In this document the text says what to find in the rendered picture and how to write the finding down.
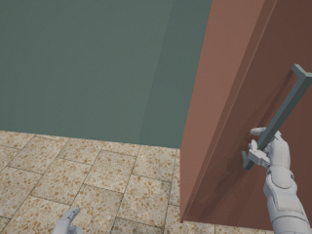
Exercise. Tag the handle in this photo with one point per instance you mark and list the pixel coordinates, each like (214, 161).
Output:
(298, 90)

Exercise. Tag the robot right hand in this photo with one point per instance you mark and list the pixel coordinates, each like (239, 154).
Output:
(276, 153)

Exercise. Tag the robot left hand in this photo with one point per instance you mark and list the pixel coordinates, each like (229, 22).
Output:
(62, 226)

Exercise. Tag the robot right forearm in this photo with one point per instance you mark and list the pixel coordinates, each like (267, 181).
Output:
(286, 213)

